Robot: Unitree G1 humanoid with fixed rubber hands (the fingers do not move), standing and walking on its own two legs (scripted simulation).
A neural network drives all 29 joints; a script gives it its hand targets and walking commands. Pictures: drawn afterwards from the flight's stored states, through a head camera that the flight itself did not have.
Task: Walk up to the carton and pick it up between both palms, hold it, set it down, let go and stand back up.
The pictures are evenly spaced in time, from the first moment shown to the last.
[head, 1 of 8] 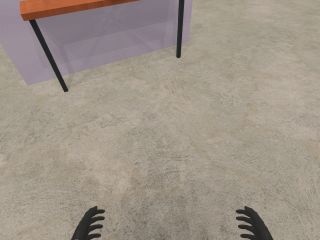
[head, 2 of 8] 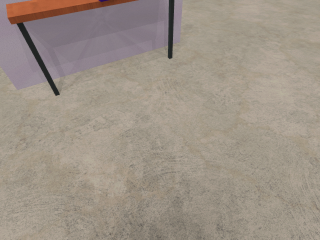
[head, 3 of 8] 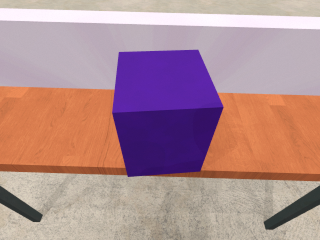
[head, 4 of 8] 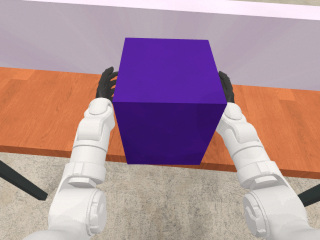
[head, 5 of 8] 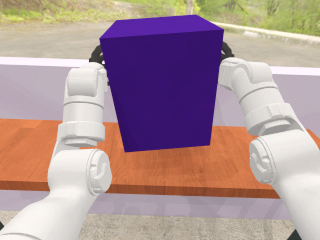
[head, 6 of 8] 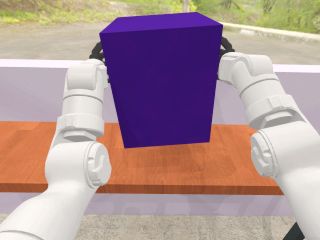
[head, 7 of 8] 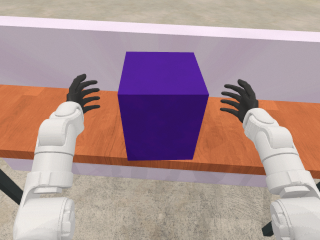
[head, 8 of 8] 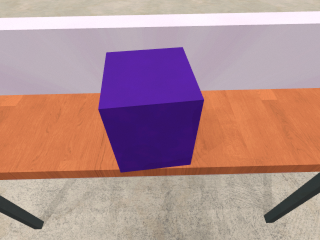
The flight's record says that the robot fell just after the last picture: no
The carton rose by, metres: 0.24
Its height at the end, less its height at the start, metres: +0.00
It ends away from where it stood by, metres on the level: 0.02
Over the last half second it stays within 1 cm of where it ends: yes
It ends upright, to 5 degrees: yes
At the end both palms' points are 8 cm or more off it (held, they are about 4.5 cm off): yes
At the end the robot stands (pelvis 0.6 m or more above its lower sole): yes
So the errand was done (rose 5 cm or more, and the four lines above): yes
